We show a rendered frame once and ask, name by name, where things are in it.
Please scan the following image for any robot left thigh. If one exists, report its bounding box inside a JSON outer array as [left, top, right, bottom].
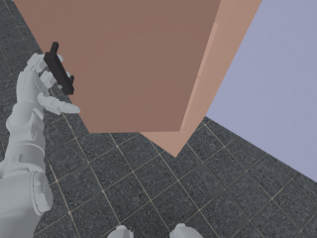
[[107, 228, 134, 238]]

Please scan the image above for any left robot hand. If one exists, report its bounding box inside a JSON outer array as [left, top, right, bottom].
[[16, 53, 81, 115]]

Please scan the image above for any handle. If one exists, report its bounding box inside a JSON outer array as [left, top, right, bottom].
[[44, 42, 74, 95]]

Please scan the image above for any robot left forearm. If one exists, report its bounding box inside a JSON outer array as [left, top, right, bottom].
[[0, 102, 46, 179]]

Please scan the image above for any cupboard door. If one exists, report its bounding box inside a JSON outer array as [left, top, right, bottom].
[[13, 0, 221, 134]]

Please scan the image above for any robot left upper arm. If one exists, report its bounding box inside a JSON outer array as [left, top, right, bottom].
[[0, 171, 53, 238]]

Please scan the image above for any robot right shin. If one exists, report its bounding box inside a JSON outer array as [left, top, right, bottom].
[[174, 223, 185, 230]]

